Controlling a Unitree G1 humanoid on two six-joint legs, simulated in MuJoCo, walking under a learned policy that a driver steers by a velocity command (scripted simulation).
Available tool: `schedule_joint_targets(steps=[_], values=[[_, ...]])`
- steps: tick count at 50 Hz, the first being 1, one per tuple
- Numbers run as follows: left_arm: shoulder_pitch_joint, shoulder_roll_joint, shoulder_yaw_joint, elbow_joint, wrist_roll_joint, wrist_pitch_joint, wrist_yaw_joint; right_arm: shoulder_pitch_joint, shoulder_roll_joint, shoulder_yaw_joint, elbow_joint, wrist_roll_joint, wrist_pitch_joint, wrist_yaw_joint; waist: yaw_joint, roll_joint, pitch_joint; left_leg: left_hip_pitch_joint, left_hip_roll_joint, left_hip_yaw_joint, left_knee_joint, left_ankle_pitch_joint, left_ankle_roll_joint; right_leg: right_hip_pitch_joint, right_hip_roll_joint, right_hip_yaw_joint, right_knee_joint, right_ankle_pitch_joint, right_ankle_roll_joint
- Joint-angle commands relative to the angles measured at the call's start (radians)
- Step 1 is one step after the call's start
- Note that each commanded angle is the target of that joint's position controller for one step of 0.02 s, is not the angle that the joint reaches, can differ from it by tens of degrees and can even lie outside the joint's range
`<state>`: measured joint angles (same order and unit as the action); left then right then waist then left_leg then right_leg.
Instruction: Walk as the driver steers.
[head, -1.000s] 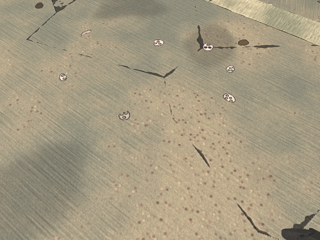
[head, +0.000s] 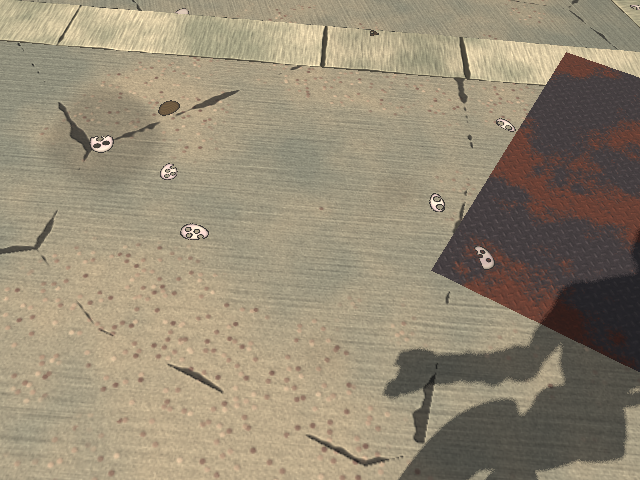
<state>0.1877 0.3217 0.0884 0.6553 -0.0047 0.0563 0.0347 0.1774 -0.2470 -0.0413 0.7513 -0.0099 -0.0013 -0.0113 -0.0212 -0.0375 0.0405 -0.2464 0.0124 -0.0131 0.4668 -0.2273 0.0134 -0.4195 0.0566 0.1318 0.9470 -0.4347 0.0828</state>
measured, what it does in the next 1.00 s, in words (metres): steps on the spot: right foot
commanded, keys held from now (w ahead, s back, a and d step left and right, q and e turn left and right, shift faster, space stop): no key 1.00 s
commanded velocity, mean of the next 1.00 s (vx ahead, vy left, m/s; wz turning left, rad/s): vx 0.00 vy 0.00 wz -0.04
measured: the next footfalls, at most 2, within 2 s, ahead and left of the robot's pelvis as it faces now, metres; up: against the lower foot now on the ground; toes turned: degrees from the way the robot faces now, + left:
right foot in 0.10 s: +0.02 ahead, -0.15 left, +0.00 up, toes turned +3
right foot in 1.96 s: +0.42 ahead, -0.13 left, +0.00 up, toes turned -1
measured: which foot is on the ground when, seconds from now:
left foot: down 0.00-1.00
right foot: up 0.00-0.08, down 0.10-1.00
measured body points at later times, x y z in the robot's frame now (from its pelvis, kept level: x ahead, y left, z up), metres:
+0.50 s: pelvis +0.00 -0.03 -0.01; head +0.00 -0.04 +0.44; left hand +0.12 +0.21 -0.12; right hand +0.09 -0.30 -0.13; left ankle +0.01 +0.12 -0.74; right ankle -0.02 -0.15 -0.74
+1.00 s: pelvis +0.00 -0.03 +0.00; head +0.01 -0.03 +0.45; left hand +0.06 +0.22 -0.15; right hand +0.04 -0.29 -0.15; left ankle +0.01 +0.12 -0.74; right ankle -0.02 -0.15 -0.74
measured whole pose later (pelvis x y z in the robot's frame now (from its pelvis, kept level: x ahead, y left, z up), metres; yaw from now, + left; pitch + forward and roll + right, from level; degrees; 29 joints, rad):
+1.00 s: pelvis +0.00 -0.03 +0.00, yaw +0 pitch -2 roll +0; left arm 0.23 0.22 0.02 1.01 0.00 0.00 0.03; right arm 0.22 -0.23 -0.03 1.04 0.00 0.01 -0.05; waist -0.02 0.00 0.04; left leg -0.21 0.04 -0.02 0.48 -0.24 -0.04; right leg -0.16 0.02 0.06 0.49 -0.29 0.00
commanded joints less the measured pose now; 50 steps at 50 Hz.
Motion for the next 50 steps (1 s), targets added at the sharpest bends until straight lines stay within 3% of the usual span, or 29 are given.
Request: schedule_joint_targets(steps=[1,3,4,5,6,7,8,9,12,16,26,50], values=[[-0.050,0.006,-0.012,-0.075,-0.002,-0.018,-0.006,-0.042,-0.155,-0.034,-0.057,0.005,-0.001,-0.004,-0.013,0.242,-0.094,0.122,0.177,-0.162,-0.106,0.308,0.181,0.068,-0.047,-0.082,-0.243,-0.019,0.018],[-0.014,0.030,-0.004,-0.048,-0.010,-0.021,-0.009,-0.023,-0.175,-0.037,-0.046,0.016,0.008,-0.003,-0.004,0.235,-0.097,0.121,0.183,-0.179,-0.076,0.330,0.179,0.156,-0.037,-0.114,-0.442,0.108,0.003],[0.014,0.031,-0.005,-0.028,-0.006,-0.023,-0.011,-0.014,-0.165,-0.032,-0.038,0.024,0.007,-0.001,0.014,0.217,-0.088,0.098,0.174,-0.174,-0.065,0.338,0.158,0.226,-0.034,-0.120,-0.591,0.237,-0.017],[0.017,0.057,-0.003,-0.025,0.004,-0.024,-0.009,0.023,-0.154,-0.027,-0.024,0.025,-0.003,0.002,0.007,0.185,-0.093,0.054,0.167,-0.175,-0.065,0.312,0.114,0.308,-0.064,-0.069,-0.637,0.339,-0.046],[0.030,0.110,0.003,-0.031,0.012,-0.023,-0.001,0.031,-0.135,-0.017,-0.028,0.003,-0.020,0.010,-0.008,0.086,-0.130,-0.005,0.132,-0.131,-0.022,0.248,0.057,0.401,-0.155,0.021,-0.589,0.554,-0.080],[0.007,0.143,0.012,-0.010,0.017,-0.021,-0.002,0.065,-0.102,-0.010,-0.028,-0.010,-0.036,0.019,-0.062,-0.083,-0.146,-0.004,0.048,-0.038,-0.040,0.093,0.000,0.358,-0.180,0.040,-0.513,0.528,-0.139],[-0.010,0.069,-0.001,-0.017,0.018,-0.025,-0.013,-0.002,-0.118,-0.008,-0.022,-0.020,-0.039,0.018,-0.011,-0.063,-0.138,0.054,0.033,-0.012,-0.023,0.051,-0.041,0.284,-0.158,0.033,-0.528,0.384,-0.155],[-0.011,0.036,-0.013,-0.009,0.027,-0.030,-0.018,-0.041,-0.127,-0.011,-0.021,-0.016,-0.036,0.018,0.000,-0.040,-0.109,0.057,0.029,-0.007,-0.017,0.051,-0.052,0.251,-0.143,0.029,-0.544,0.309,-0.142],[-0.009,0.044,-0.017,0.011,0.024,-0.048,-0.017,-0.037,-0.117,-0.010,-0.007,-0.007,-0.015,0.007,-0.003,-0.049,-0.042,0.050,0.032,-0.010,-0.015,0.072,-0.040,0.190,-0.126,0.020,-0.555,0.285,-0.118],[0.005,0.031,-0.025,0.036,0.021,-0.056,-0.012,-0.019,-0.112,-0.010,0.027,-0.005,-0.011,-0.002,-0.002,-0.024,-0.020,0.054,0.032,-0.009,-0.021,0.073,-0.045,0.171,-0.117,0.017,-0.556,0.260,-0.113],[0.017,0.018,-0.032,0.115,0.015,-0.066,-0.010,0.009,-0.120,-0.016,0.117,0.001,-0.008,-0.019,0.000,0.024,-0.027,0.072,0.037,-0.009,-0.032,0.101,-0.059,0.191,-0.095,-0.004,-0.552,0.293,-0.114],[0.065,0.006,-0.049,0.333,0.006,-0.064,0.000,0.071,-0.093,-0.006,0.271,0.008,0.003,-0.039,0.006,0.036,-0.002,0.075,0.024,0.006,-0.044,0.114,-0.045,0.194,-0.062,-0.055,-0.560,0.314,-0.101]])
